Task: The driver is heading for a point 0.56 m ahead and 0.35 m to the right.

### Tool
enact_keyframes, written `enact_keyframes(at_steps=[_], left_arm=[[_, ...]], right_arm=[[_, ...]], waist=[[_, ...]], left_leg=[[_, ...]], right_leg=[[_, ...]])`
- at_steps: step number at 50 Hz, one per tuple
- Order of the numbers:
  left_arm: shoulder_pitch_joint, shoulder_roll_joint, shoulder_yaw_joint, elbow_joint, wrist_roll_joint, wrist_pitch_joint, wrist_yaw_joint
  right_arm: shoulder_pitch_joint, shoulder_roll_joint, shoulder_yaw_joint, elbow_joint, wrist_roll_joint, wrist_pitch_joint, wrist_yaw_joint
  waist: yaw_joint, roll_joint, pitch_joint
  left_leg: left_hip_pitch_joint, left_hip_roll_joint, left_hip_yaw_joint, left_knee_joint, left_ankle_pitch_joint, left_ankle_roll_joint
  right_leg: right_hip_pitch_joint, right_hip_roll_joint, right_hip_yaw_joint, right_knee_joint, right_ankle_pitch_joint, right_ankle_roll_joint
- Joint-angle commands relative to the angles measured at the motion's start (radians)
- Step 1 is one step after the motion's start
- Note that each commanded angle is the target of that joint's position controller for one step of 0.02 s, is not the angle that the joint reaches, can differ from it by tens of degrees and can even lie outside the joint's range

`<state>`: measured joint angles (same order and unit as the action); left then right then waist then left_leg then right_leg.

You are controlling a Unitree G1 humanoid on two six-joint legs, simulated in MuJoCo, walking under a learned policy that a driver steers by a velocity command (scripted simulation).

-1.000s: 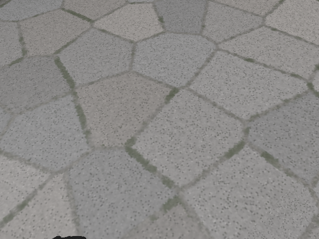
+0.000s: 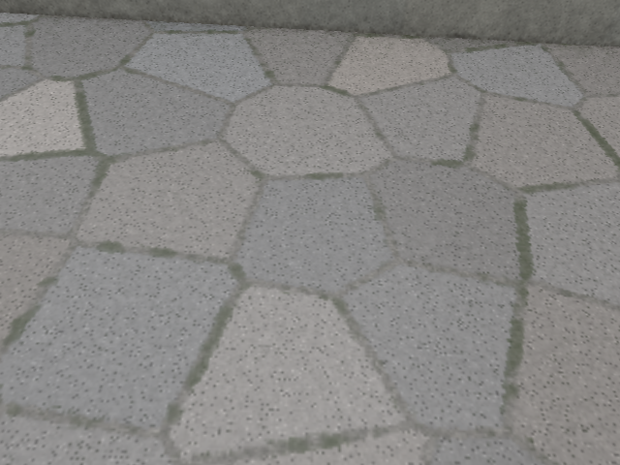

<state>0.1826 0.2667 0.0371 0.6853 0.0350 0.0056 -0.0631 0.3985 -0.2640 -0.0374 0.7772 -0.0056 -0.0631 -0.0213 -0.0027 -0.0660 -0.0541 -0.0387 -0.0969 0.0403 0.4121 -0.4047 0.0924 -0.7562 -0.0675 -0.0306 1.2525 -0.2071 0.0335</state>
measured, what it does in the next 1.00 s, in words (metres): walks ahead, turning right: right foot, then left foot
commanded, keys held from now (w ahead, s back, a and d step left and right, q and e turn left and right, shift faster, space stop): w+e+shift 0.96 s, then e+shift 0.04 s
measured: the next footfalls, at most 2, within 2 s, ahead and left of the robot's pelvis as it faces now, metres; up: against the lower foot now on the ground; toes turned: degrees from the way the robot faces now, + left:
right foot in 0.24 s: +0.38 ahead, -0.03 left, +0.00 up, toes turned -8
left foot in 0.62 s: +0.88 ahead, +0.06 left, +0.00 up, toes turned -31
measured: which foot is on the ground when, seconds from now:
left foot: down 0.00-0.20, up 0.22-0.60, down 0.62-1.00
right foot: up 0.00-0.22, down 0.24-0.62, up 0.64-1.00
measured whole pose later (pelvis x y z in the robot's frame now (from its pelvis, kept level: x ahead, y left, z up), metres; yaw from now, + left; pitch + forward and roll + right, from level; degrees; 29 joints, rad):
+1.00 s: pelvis +0.93 -0.15 -0.02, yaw -49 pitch +2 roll +2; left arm -0.13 0.31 0.01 0.57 0.03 -0.01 -0.10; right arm 0.58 -0.27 -0.04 0.94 -0.03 -0.10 -0.01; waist -0.09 -0.03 0.04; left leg 0.23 0.00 0.30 0.22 -0.44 -0.06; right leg -0.79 -0.02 -0.15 0.84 -0.03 -0.16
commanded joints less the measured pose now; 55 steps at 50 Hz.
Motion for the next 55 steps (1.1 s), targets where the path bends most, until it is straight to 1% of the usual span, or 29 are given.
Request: enact_keyframes(at_steps=[1,4,7,9,11,12,13,14,15,16,17,19,23,27,29,30,31,32,33,35,36,39,44,47,50,52,53,54,55], left_arm=[[-0.092,0.099,0.023,-0.059,-0.031,0.007,-0.002],[-0.069,0.095,0.01,-0.039,-0.028,0.008,-0.014],[-0.006,0.116,0.019,-0.002,-0.053,-0.006,-0.007],[0.222,0.176,0.045,0.076,-0.051,0.004,0.017],[0.602,0.209,0.085,0.205,-0.049,0.013,0.026],[0.575,0.149,0.072,0.252,-0.048,0.02,0.035],[0.412,0.125,0.047,0.219,-0.026,0.012,0.035],[0.308,0.158,0.057,0.184,-0.011,-0.004,0.049],[0.279,0.148,0.065,0.168,-0.014,-0.014,0.057],[0.257,0.15,0.065,0.169,0.005,-0.024,0.06],[0.254,0.172,0.068,0.164,0.026,-0.035,0.063],[0.261,0.165,0.057,0.171,0.002,-0.065,0.067],[0.293,0.145,0.061,0.181,-0.052,-0.098,0.049],[0.31,0.191,0.089,0.175,-0.051,-0.096,0.047],[0.295,0.238,0.1,0.17,-0.041,-0.098,0.056],[0.239,0.269,0.107,0.16,-0.032,-0.101,0.054],[0.174,0.23,0.099,0.135,-0.023,-0.112,0.051],[0.16,0.04,0.052,0.088,-0.025,-0.119,0.057],[0.251,0.039,0.031,0.013,-0.073,-0.115,0.057],[0.107,0.113,0.039,0.046,-0.024,-0.081,0.054],[0.059,0.105,0.039,0.04,-0.012,-0.07,0.038],[-0.037,0.032,0.015,-0.033,0.002,-0.03,-0.002],[-0.186,0.051,-0.012,-0.14,-0.003,-0.01,-0.026],[-0.289,0.053,-0.026,-0.155,-0.005,-0.01,-0.043],[-0.208,0.075,-0.023,-0.114,0.006,-0.025,-0.035],[0.141,0.146,0.017,-0.001,0.011,-0.037,-0.009],[0.246,0.18,0.043,0.055,0.001,-0.042,0.024],[0.192,0.272,0.072,0.048,-0.021,-0.033,0.053],[0.156,0.38,0.093,-0.07,-0.043,-0.04,0.045]], right_arm=[[-0.053,-0.142,-0.022,-0.036,-0.021,-0.028,0.008],[-0.061,-0.126,-0.011,-0.02,-0.017,-0.027,0.014],[-0.033,-0.185,-0.03,0.01,-0.019,-0.062,-0.005],[-0.079,-0.238,-0.056,0.012,-0.038,-0.029,-0.022],[-0.263,-0.251,-0.068,-0.035,-0.026,0.002,-0.03],[-0.392,-0.08,-0.02,-0.07,-0.028,-0.007,-0.003],[-0.383,0.078,0.024,-0.148,-0.036,-0.031,0.009],[-0.215,0.065,0.047,-0.235,-0.006,-0.057,0.016],[-0.23,-0.031,0.044,-0.213,-0.027,-0.081,0.016],[-0.292,-0.086,0.033,-0.207,-0.034,-0.076,0.018],[-0.291,-0.111,0.03,-0.192,-0.07,-0.061,0.026],[-0.293,-0.102,0.042,-0.185,-0.073,-0.016,0.033],[-0.539,-0.03,0.071,-0.283,-0.028,-0.018,0.043],[-0.544,-0.032,0.064,-0.29,-0.02,-0.034,0.047],[-0.389,-0.115,0.026,-0.245,-0.017,-0.035,0.023],[-0.203,-0.163,-0.002,-0.199,-0.013,-0.04,0.008],[0.039,-0.233,-0.036,-0.147,-0.022,-0.04,-0.015],[0.198,-0.297,-0.058,-0.109,-0.066,-0.04,-0.028],[0.074,-0.344,-0.071,-0.118,-0.069,-0.035,-0.009],[-0.121,-0.134,-0.039,-0.141,-0.054,-0.023,0.005],[-0.11,-0.105,-0.032,-0.112,-0.058,-0.02,0.008],[0.002,-0.032,-0.011,0.004,-0.035,-0.041,0.015],[-0.038,-0.078,-0.014,0.034,-0.023,-0.075,0.023],[0.04,-0.117,-0.019,0.07,-0.027,-0.073,0.015],[0.075,-0.198,-0.035,0.066,-0.02,-0.054,-0.014],[0.021,-0.247,-0.048,0.041,-0.01,-0.028,-0.024],[0.013,-0.223,-0.049,0.034,-0.007,-0.021,-0.007],[0.04,-0.135,-0.036,-0.006,-0.025,-0.017,0.008],[0.028,-0.143,-0.02,-0.152,-0.001,-0.079,-0.003]], waist=[[0.016,0.192,0.276],[0.045,0.098,0.207],[0.074,0.188,0.066],[0.205,0.215,-0.022],[0.425,0.159,-0.054],[0.354,-0.057,0.097],[0.146,-0.228,0.139],[0.028,-0.228,-0.006],[0.031,0.004,0.023],[0.011,0.125,0.11],[-0.002,0.162,0.158],[-0.025,0.198,0.205],[0.074,0.097,0.218],[0.115,0.04,0.131],[0.043,0.02,-0.001],[-0.077,0.017,-0.096],[-0.199,0.022,-0.212],[-0.206,0.279,-0.317],[-0.071,0.543,-0.398],[-0.065,0.218,-0.105],[-0.06,0.147,-0.046],[-0.026,0.173,0.043],[0.036,0.138,0.136],[0.01,0.086,0.204],[0.072,0.136,0.131],[0.229,0.146,-0.04],[0.234,0.072,-0.081],[0.13,-0.119,-0.051],[0.103,-0.144,-0.361]], left_leg=[[-0.038,0.274,-0.081,-0.347,0.407,0.073],[0.012,0.235,0.12,-0.367,0.91,-0.021],[0.149,0.259,0.18,-0.282,1.495,-0.063],[0.242,0.3,0.176,0.009,1.772,-0.07],[0.035,0.207,0.185,0.748,1.498,-0.06],[-0.363,0.032,0.148,1.157,0.411,-0.028],[-0.625,-0.046,0.001,1.378,-0.019,-0.047],[-0.79,-0.03,-0.189,1.35,-0.012,-0.086],[-0.769,0.045,-0.22,1.213,0.072,-0.067],[-0.749,0.079,-0.213,1.091,0.087,-0.072],[-0.747,0.102,-0.207,1.016,0.028,-0.082],[-0.638,0.165,-0.185,0.817,0.048,-0.114],[-0.443,0.18,-0.059,0.379,0.408,-0.14],[-0.303,0.106,-0.026,0.157,0.503,-0.128],[-0.137,0.051,-0.031,0.101,0.388,-0.111],[0.054,0.066,-0.047,0.112,0.324,-0.103],[0.309,0.164,-0.113,0.188,0.175,-0.087],[0.531,0.454,-0.453,0.128,-0.182,-0.06],[0.503,0.593,-1.005,-0.141,-0.327,0.028],[0.208,0.48,-0.659,-0.146,-0.33,0.023],[0.117,0.44,-0.517,-0.144,-0.142,0.007],[0.024,0.387,-0.251,-0.161,0.187,-0.029],[-0.09,0.343,0.065,-0.275,0.507,-0.064],[-0.05,0.296,0.204,-0.303,0.769,-0.101],[0.036,0.308,0.246,-0.058,1.4,-0.124],[-0.079,0.351,0.203,0.41,1.426,-0.122],[-0.241,0.276,0.201,0.727,0.832,-0.13],[-0.536,0.105,0.197,1.116,-0.15,-0.152],[-0.773,0.028,-0.127,1.341,-0.215,-0.188]], right_leg=[[-0.176,0.051,0.101,-0.151,0.075,-0.046],[0.034,0.094,-0.099,-0.339,0.201,-0.125],[0.328,0.161,-0.192,-0.499,0.295,-0.169],[0.485,0.212,-0.192,-0.501,0.184,-0.202],[0.766,0.168,-0.037,-0.677,0.085,-0.309],[0.827,0.134,0.046,-0.624,0.051,-0.329],[0.789,0.097,0.308,-0.577,0.402,-0.371],[0.912,-0.084,0.789,-0.846,-0.024,-0.521],[0.822,-0.124,0.9,-1.038,-0.36,-0.497],[0.675,-0.109,0.875,-1.059,-0.42,-0.465],[0.592,-0.084,0.822,-1.064,-0.365,-0.441],[0.391,-0.045,0.688,-1.106,-0.291,-0.404],[0.289,0.091,0.431,-1.122,0.067,-0.315],[0.468,0.072,0.428,-1.027,0.387,-0.254],[0.599,0.076,0.422,-0.797,0.686,-0.205],[0.569,0.094,0.407,-0.576,0.71,-0.18],[0.422,0.128,0.374,-0.305,0.58,-0.164],[0.17,0.207,0.275,0.053,-0.239,-0.168],[0.012,0.199,0.203,0.222,-0.263,-0.164],[-0.041,0.062,0.129,0.179,-0.062,-0.163],[-0.019,0.035,0.119,0.143,-0.048,-0.156],[-0.053,-0.026,0.112,0.11,-0.048,-0.151],[-0.03,-0.028,0.035,-0.117,0.158,-0.148],[0.06,0.025,-0.108,-0.35,0.215,-0.187],[0.293,0.154,-0.202,-0.491,0.183,-0.219],[0.71,0.202,-0.116,-0.575,0.197,-0.264],[0.917,0.168,-0.019,-0.672,0.278,-0.287],[1.049,-0.02,0.219,-0.585,0.795,-0.32],[1.348,-0.244,0.761,-0.751,0.728,-0.572]])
